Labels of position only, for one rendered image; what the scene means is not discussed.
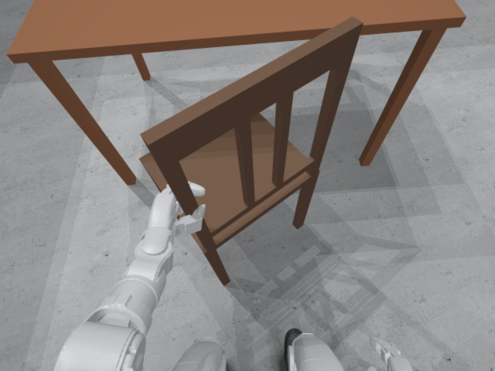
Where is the left robot forearm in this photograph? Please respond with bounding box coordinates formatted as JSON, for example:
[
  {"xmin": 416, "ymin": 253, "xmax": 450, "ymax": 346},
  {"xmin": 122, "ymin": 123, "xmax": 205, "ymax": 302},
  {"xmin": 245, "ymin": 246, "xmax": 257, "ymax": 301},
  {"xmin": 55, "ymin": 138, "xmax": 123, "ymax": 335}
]
[{"xmin": 53, "ymin": 226, "xmax": 174, "ymax": 371}]

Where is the chair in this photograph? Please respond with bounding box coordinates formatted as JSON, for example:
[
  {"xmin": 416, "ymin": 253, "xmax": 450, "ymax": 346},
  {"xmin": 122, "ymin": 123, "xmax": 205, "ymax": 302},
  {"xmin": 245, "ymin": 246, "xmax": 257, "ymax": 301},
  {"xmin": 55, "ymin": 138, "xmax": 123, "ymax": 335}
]
[{"xmin": 139, "ymin": 17, "xmax": 363, "ymax": 286}]

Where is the right robot hand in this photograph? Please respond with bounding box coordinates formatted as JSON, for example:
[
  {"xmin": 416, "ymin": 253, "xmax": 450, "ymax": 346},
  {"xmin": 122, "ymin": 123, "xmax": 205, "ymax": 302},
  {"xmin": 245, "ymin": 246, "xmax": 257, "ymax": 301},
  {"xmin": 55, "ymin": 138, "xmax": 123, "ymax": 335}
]
[{"xmin": 367, "ymin": 337, "xmax": 414, "ymax": 371}]

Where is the left robot hand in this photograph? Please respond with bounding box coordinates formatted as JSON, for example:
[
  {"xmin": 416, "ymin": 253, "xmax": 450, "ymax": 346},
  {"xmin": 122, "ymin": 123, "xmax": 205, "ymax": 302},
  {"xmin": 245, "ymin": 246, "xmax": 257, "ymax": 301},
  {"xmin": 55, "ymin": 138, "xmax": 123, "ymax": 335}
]
[{"xmin": 148, "ymin": 182, "xmax": 206, "ymax": 238}]

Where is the right robot thigh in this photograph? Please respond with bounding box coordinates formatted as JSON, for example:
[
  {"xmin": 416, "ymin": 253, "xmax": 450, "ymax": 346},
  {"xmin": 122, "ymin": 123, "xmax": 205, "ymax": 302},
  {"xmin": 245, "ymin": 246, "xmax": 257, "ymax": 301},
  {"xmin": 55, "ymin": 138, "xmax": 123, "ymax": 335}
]
[{"xmin": 288, "ymin": 338, "xmax": 344, "ymax": 371}]

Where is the table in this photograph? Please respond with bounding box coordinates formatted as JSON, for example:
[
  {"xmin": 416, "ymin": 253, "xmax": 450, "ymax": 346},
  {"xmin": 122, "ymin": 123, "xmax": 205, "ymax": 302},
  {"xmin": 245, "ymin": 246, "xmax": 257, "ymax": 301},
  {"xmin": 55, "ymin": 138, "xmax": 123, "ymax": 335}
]
[{"xmin": 6, "ymin": 0, "xmax": 466, "ymax": 186}]

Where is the left robot shin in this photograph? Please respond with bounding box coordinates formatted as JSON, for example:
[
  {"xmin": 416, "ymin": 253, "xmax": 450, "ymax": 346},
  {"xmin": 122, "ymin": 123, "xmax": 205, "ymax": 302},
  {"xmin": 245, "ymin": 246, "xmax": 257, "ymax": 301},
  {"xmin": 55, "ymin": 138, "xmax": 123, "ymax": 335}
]
[{"xmin": 203, "ymin": 337, "xmax": 218, "ymax": 344}]

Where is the robot left upper arm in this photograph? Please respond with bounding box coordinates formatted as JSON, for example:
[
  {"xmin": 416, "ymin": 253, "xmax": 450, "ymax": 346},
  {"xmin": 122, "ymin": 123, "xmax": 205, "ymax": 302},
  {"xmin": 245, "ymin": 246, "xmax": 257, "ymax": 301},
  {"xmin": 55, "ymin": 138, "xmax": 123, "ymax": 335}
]
[{"xmin": 57, "ymin": 322, "xmax": 146, "ymax": 371}]

